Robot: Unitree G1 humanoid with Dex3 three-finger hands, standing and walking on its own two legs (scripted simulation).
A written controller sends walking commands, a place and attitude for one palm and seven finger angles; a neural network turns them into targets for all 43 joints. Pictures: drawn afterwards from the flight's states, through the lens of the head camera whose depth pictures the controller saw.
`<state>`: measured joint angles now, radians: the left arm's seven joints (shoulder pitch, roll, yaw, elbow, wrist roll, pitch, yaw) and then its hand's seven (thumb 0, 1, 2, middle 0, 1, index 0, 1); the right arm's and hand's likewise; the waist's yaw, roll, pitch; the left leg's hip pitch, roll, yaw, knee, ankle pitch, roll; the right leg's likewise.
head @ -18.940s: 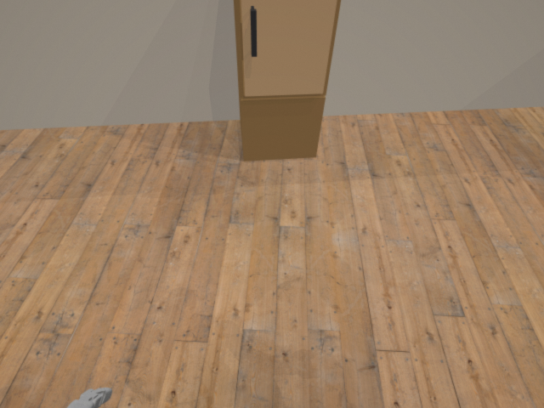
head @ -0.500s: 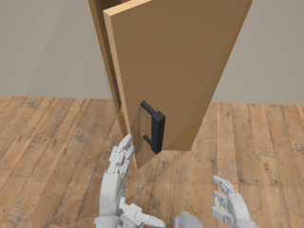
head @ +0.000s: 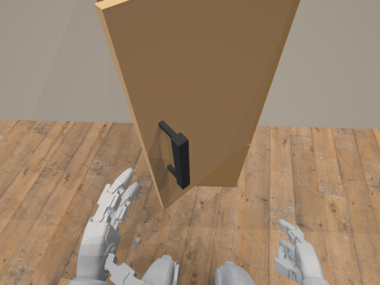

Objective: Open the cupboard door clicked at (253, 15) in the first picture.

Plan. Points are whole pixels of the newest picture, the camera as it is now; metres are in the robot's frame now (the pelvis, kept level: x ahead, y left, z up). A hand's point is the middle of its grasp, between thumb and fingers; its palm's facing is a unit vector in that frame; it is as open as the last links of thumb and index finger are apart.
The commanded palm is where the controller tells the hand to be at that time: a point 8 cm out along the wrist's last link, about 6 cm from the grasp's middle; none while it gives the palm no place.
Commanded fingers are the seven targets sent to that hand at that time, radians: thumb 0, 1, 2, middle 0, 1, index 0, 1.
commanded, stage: draw the hand back to the body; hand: left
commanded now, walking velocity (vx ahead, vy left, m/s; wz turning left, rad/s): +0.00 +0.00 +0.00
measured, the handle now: (175, 157) +0.36 +0.06 +0.07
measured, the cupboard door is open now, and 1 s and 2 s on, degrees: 43 43 43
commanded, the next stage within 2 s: step back with the hand held close in 1.44 s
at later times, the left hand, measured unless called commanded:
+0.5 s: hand (54, 223) +0.19 +0.20 +0.16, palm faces +0.11 -0.96 -0.27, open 15.4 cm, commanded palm +0.16 +0.25 +0.18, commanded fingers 0.00 -0.05 0.50 -0.17 -0.30 -0.17 -0.30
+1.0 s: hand out of the picture +0.22 +0.30 +0.26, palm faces +0.39 -0.83 -0.39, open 9.8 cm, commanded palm +0.17 +0.34 +0.28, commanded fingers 0.00 0.83 0.87 -0.20 -0.30 -0.20 -0.30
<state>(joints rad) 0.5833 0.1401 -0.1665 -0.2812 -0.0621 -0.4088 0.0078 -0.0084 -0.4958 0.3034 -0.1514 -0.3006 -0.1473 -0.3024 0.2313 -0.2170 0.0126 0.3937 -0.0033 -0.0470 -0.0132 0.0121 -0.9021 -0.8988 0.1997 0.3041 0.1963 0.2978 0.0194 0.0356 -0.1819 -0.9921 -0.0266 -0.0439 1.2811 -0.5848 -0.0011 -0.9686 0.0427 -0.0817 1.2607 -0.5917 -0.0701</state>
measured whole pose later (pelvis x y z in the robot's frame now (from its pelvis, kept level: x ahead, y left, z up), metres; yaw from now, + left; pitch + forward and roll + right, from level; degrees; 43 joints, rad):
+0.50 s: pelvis +0.02 +0.02 +0.06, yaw -1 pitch +8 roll -2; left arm 0.71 0.30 0.06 -0.48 -0.09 -0.09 0.04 -0.01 -0.34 0.37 -0.16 -0.30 -0.16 -0.30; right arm 0.31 -0.22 0.02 0.40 0.04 -0.03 -0.11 0.01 -0.90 -0.90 0.20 0.30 0.20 0.30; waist 0.03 0.06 -0.18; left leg -0.60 -0.02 -0.03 0.95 -0.49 0.03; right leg -0.56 0.05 -0.05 0.89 -0.47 -0.03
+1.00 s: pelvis +0.03 +0.05 +0.11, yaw -2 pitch -1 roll -2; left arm 0.53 0.37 0.29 -0.48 -0.07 -0.04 0.13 0.01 0.50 0.73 -0.20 -0.30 -0.19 -0.30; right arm 0.25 -0.22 0.07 0.55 0.02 -0.10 -0.09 0.01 -0.90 -0.90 0.20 0.30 0.20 0.30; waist 0.06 0.05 -0.06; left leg -0.23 -0.05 0.01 0.59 -0.34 0.07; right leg -0.20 0.02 0.00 0.53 -0.31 0.01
